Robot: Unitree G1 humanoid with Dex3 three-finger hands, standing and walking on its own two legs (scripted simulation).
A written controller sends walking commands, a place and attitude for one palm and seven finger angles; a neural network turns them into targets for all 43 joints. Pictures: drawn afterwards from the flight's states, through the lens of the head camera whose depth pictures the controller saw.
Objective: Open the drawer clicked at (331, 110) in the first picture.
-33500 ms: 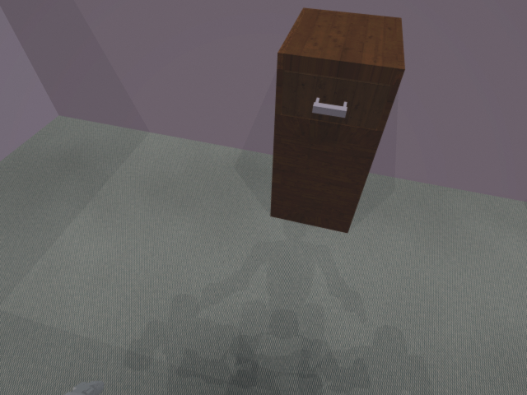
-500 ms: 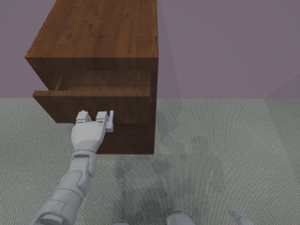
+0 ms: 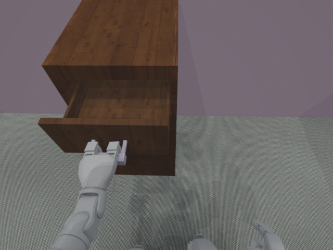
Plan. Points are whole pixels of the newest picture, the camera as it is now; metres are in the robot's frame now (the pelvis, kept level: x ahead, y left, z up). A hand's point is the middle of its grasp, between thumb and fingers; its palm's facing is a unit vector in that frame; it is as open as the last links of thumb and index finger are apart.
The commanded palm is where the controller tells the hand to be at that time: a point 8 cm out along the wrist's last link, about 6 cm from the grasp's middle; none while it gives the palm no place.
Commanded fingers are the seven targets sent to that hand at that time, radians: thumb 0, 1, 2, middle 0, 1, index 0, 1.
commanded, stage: pull the drawer open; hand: left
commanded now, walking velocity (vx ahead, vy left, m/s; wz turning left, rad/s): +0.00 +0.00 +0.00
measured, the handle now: (107, 151) +0.38 +0.18 -0.03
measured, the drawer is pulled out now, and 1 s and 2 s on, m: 0.16 0.27 0.30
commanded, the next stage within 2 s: open the thumb to release the handle in 1.36 s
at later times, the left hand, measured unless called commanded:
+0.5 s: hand (101, 197) +0.26 +0.18 -0.05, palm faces +0.00 -0.06 -1.00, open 6.1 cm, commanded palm +0.21 +0.18 +0.00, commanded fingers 0.00 0.90 0.90 -0.40 -1.35 -0.40 -1.35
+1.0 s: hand (97, 218) +0.21 +0.18 -0.05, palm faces -0.01 -0.09 -1.00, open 6.2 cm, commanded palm +0.16 +0.19 +0.00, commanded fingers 0.00 0.90 0.90 -0.40 -1.35 -0.40 -1.35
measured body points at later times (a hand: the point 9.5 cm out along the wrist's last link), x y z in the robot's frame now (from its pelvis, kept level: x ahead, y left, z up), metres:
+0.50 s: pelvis +0.00 -0.01 +0.00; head +0.06 -0.03 +0.44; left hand +0.25 +0.18 +0.01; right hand +0.18 -0.25 -0.12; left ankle -0.03 +0.12 -0.68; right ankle +0.04 -0.11 -0.68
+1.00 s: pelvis +0.01 -0.01 -0.01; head +0.06 -0.03 +0.43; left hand +0.20 +0.18 +0.01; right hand +0.22 -0.23 -0.11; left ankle -0.03 +0.12 -0.68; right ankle +0.04 -0.11 -0.68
